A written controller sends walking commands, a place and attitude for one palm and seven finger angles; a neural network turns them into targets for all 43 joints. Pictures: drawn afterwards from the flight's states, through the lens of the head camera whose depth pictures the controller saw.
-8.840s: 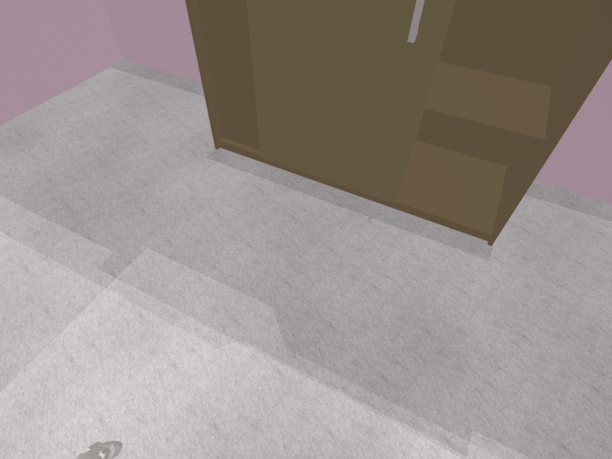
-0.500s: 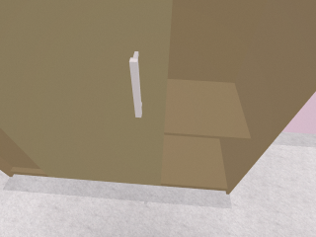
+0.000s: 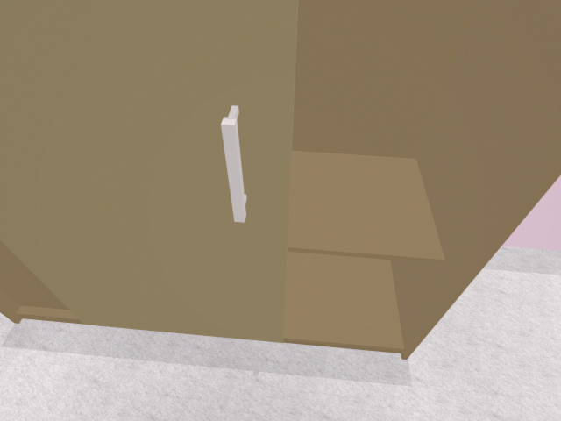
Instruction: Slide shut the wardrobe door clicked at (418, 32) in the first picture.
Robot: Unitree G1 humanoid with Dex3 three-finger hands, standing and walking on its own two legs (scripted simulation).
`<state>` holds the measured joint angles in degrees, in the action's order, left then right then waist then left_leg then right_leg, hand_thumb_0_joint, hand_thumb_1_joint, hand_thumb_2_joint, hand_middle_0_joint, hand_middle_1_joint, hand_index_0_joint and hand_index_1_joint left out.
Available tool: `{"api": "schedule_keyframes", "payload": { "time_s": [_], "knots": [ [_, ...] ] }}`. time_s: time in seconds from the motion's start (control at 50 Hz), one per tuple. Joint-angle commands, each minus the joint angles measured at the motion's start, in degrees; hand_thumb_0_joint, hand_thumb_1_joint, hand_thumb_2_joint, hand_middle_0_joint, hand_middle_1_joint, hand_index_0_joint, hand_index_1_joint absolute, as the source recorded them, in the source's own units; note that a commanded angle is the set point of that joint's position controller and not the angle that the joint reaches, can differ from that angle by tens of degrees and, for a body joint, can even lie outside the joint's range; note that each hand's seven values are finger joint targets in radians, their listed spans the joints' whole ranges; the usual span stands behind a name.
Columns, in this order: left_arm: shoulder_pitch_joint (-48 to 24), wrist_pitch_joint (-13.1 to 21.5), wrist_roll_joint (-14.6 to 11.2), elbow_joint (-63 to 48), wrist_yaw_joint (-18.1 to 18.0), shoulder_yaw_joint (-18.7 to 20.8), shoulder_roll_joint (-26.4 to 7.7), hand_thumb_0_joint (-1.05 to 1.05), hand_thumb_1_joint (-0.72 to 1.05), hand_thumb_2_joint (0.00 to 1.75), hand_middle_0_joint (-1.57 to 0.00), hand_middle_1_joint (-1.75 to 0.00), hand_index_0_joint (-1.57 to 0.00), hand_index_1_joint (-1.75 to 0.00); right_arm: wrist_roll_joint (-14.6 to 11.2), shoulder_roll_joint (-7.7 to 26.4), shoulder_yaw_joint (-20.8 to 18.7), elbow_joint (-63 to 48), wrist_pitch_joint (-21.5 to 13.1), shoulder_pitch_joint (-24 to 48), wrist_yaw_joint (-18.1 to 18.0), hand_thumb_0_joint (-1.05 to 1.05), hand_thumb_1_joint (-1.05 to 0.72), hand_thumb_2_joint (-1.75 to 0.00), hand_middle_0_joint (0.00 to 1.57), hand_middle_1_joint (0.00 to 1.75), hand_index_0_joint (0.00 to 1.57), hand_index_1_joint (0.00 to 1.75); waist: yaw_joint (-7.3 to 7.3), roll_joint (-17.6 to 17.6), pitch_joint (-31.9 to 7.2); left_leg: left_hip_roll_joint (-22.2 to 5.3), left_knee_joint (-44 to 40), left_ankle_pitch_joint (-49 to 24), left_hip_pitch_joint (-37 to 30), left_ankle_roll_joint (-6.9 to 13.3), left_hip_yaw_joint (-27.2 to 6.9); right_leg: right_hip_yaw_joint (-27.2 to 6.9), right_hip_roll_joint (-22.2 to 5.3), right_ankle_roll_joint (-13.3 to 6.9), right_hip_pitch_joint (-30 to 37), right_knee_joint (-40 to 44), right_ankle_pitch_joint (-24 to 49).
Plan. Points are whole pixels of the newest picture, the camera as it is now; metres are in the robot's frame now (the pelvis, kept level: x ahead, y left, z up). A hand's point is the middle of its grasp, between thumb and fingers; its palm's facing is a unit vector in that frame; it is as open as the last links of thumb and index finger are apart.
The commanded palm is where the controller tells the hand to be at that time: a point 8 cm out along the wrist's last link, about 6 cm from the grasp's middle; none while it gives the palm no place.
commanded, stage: come to a stop and stand still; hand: left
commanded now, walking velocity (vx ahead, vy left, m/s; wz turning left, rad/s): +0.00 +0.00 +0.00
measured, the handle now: (237, 168) +0.48 +0.11 +0.10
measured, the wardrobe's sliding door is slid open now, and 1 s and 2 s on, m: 0.42 0.42 0.42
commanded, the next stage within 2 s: look again from close up in 0.20 s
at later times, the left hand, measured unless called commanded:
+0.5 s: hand out of the picture -0.01 +0.16 -0.17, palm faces +0.02 -0.98 -0.21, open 7.4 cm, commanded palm none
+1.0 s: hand out of the picture -0.03 +0.15 -0.17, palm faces +0.04 -0.98 -0.20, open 7.4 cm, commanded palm none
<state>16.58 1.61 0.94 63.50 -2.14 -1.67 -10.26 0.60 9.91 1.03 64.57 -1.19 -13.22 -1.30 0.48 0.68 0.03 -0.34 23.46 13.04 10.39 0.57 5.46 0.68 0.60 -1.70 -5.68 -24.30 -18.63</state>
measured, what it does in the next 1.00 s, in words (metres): stands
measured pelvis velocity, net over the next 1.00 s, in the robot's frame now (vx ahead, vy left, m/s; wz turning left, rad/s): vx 0.01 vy -0.02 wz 0.02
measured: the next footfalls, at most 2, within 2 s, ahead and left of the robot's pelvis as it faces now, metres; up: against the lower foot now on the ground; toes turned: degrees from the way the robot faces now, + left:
none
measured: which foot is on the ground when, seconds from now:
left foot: down 0.00-1.00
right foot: down 0.00-1.00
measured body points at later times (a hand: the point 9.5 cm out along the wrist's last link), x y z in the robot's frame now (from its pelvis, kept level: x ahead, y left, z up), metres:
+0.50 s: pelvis +0.01 -0.02 +0.00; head +0.02 -0.02 +0.45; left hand -0.01 +0.21 -0.16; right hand +0.02 -0.24 -0.16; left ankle -0.01 +0.11 -0.74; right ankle -0.06 -0.10 -0.74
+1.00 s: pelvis +0.01 -0.02 +0.00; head +0.01 -0.02 +0.45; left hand -0.03 +0.20 -0.16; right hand +0.01 -0.24 -0.16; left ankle -0.01 +0.11 -0.74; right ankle -0.06 -0.10 -0.74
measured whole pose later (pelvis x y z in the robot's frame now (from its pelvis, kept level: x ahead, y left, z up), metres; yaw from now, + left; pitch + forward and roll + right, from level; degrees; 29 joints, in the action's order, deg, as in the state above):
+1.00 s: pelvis +0.01 -0.02 +0.00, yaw +1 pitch -1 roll +1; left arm 19.6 1.5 0.7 64.5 -2.4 -1.6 -8.9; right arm 0.5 8.9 1.4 65.7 -0.4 -15.5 -1.8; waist 0.7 0.5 0.2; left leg -1.7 22.4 12.7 9.0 -1.2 3.9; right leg 2.0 2.1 -3.3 -3.2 -21.7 -18.0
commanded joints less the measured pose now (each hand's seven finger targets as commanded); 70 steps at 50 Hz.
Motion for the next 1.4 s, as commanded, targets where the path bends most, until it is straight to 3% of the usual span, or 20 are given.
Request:
{"api": "schedule_keyframes", "payload": {
  "time_s": [0.0, 0.04, 0.32, 0.52, 0.54, 0.62, 0.66, 0.72, 0.96, 1.0, 1.04, 1.12, 1.16, 1.22, 1.38],
  "knots": [
    [4.0, 0.4, -0.3, -1.4, -0.5, 1.6, -6.8, 0.00, 0.90, 0.90, -0.20, -0.30, -0.20, -0.30, -0.1, 6.4, -1.0, -1.5, -0.7, -2.9, -0.5, 0.00, -0.90, -0.90, 0.20, 0.30, 0.20, 0.30, -0.17, -0.1, 1.9, -6.3, -2.7, -13.6, -3.5, 1.5, -6.2, -5.0, -6.9, -0.4, -4.5, 3.9, 19.2],
    [4.1, 0.4, -0.3, -1.4, -0.6, 1.6, -6.9, 0.00, 0.90, 0.90, -0.20, -0.30, -0.20, -0.30, -0.2, 6.1, -1.0, -1.4, -0.6, -2.7, -0.5, 0.00, -0.90, -0.90, 0.20, 0.30, 0.20, 0.30, 0.08, 0.4, 3.1, -6.2, -2.7, -12.7, -2.9, 1.5, -6.1, -4.9, -6.9, -0.3, -4.7, 4.5, 18.9],
    [5.1, 0.5, -0.4, -1.1, -0.7, 1.6, -6.4, 0.00, 0.90, 0.90, -0.20, -0.30, -0.20, -0.30, -0.2, 5.8, -0.8, -0.7, -0.5, -3.7, -0.6, 0.00, -0.90, -0.90, 0.20, 0.30, 0.20, 0.30, -0.14, -0.1, 0.8, -6.2, -2.2, -14.9, -4.5, 1.1, -5.7, -5.0, -7.2, -0.4, -2.6, 4.5, 23.7],
    [6.6, 0.5, -0.4, -0.6, -0.9, 1.5, -5.9, 0.00, 0.90, 0.90, -0.20, -0.30, -0.20, -0.30, -0.3, 5.2, -0.7, -0.5, -0.3, -4.1, -0.8, 0.00, -0.90, -0.90, 0.20, 0.30, 0.20, 0.30, -0.09, 0.4, 1.5, -6.1, -1.7, -14.6, -4.4, 0.9, -5.1, -4.8, -7.4, 0.0, -2.1, 4.9, 26.9],
    [6.3, 0.4, -0.4, -0.5, -0.9, 1.5, -5.9, 0.00, 0.90, 0.90, -0.20, -0.30, -0.20, -0.30, -0.3, 4.8, -0.7, -0.4, -0.1, -4.1, -0.8, 0.00, -0.90, -0.90, 0.20, 0.30, 0.20, 0.30, -0.07, 0.5, 3.4, -6.0, -1.9, -13.4, -3.2, 0.8, -5.1, -4.6, -7.2, 0.1, -2.7, 5.2, 25.8],
    [6.9, 0.4, -0.4, -0.5, -0.9, 1.4, -5.5, 0.00, 0.90, 0.90, -0.20, -0.30, -0.20, -0.30, -0.3, 4.8, -0.7, -0.5, -0.1, -4.3, -0.8, 0.00, -0.90, -0.90, 0.20, 0.30, 0.20, 0.30, -0.07, 0.0, 2.7, -6.2, -2.1, -13.5, -4.2, 0.9, -5.3, -4.8, -7.3, 0.0, -3.1, 5.5, 24.5],
    [7.0, 0.4, -0.4, -0.4, -0.9, 1.4, -5.4, 0.00, 0.90, 0.90, -0.20, -0.30, -0.20, -0.30, -0.3, 4.7, -0.6, -0.6, 0.1, -4.2, -0.8, 0.00, -0.90, -0.90, 0.20, 0.30, 0.20, 0.30, -0.04, 0.6, 4.4, -5.9, -2.1, -11.7, -3.0, 0.8, -5.2, -5.0, -7.3, 0.5, -3.6, 6.0, 23.8],
    [7.2, 0.5, -0.4, -0.5, -0.9, 1.5, -5.5, 0.00, 0.90, 0.90, -0.20, -0.30, -0.20, -0.30, -0.3, 4.8, -0.6, -0.5, -0.1, -4.8, -0.8, 0.00, -0.90, -0.90, 0.20, 0.30, 0.20, 0.30, -0.13, -0.2, 2.4, -6.1, -2.1, -13.1, -4.0, 0.7, -5.4, -4.9, -7.3, 0.1, -2.7, 5.7, 24.5],
    [7.8, 0.3, -0.5, -0.1, -0.8, 1.4, -4.6, 0.00, 0.90, 0.90, -0.20, -0.30, -0.20, -0.30, -0.3, 4.2, -0.5, -0.3, 0.1, -5.3, -0.9, 0.00, -0.90, -0.90, 0.20, 0.30, 0.20, 0.30, 0.08, -0.2, 4.9, -6.1, -2.9, -11.6, -3.1, 0.8, -5.7, -4.6, -7.0, -0.1, -4.1, 6.5, 20.5],
    [8.0, 0.4, -0.5, -0.2, -0.8, 1.4, -4.7, 0.00, 0.90, 0.90, -0.20, -0.30, -0.20, -0.30, -0.3, 4.2, -0.5, -0.2, 0.0, -5.8, -0.9, 0.00, -0.90, -0.90, 0.20, 0.30, 0.20, 0.30, 0.03, -0.3, 3.3, -6.2, -2.8, -12.4, -3.7, 0.8, -5.8, -4.5, -7.1, -0.2, -3.2, 6.4, 21.1],
    [7.7, 0.3, -0.4, -0.1, -0.8, 1.4, -4.6, 0.00, 0.90, 0.90, -0.20, -0.30, -0.20, -0.30, -0.3, 4.0, -0.5, -0.2, 0.1, -5.8, -0.9, 0.00, -0.90, -0.90, 0.20, 0.30, 0.20, 0.30, 0.06, 0.6, 4.6, -6.2, -3.0, -11.6, -2.9, 0.8, -5.8, -4.2, -6.9, -0.2, -3.8, 6.6, 20.0],
    [8.2, 0.5, -0.5, -0.1, -0.8, 1.4, -4.5, 0.00, 0.90, 0.90, -0.20, -0.30, -0.20, -0.30, -0.3, 3.9, -0.5, -0.1, 0.0, -6.2, -0.9, 0.00, -0.90, -0.90, 0.20, 0.30, 0.20, 0.30, 0.06, 0.5, 3.2, -6.1, -2.7, -12.1, -3.5, 0.7, -5.8, -4.4, -7.1, -0.2, -3.1, 6.3, 21.3],
    [8.1, 0.3, -0.5, 0.0, -0.8, 1.4, -4.3, 0.00, 0.90, 0.90, -0.20, -0.30, -0.20, -0.30, -0.3, 3.8, -0.5, 0.0, 0.1, -6.0, -0.9, 0.00, -0.90, -0.90, 0.20, 0.30, 0.20, 0.30, 0.12, 0.4, 4.9, -6.0, -3.1, -11.0, -2.7, 0.7, -5.9, -4.3, -7.0, -0.2, -4.0, 6.6, 19.6],
    [8.4, 0.4, -0.5, 0.0, -0.8, 1.4, -4.3, 0.00, 0.90, 0.90, -0.20, -0.30, -0.20, -0.30, -0.3, 3.7, -0.5, 0.1, 0.0, -6.5, -0.9, 0.00, -0.90, -0.90, 0.20, 0.30, 0.20, 0.30, 0.10, 0.3, 3.6, -6.1, -2.8, -12.1, -3.4, 0.7, -5.8, -4.3, -7.1, -0.3, -3.5, 6.5, 20.4],
    [8.6, 0.3, -0.5, 0.1, -0.8, 1.4, -3.9, 0.00, 0.90, 0.90, -0.20, -0.30, -0.20, -0.30, -0.3, 3.4, -0.5, 0.2, 0.1, -6.8, -0.9, 0.00, -0.90, -0.90, 0.20, 0.30, 0.20, 0.30, 0.09, -0.5, 4.8, -6.0, -3.2, -11.5, -2.8, 0.7, -6.2, -4.4, -6.8, -0.5, -4.4, 6.7, 18.0]
  ]
}}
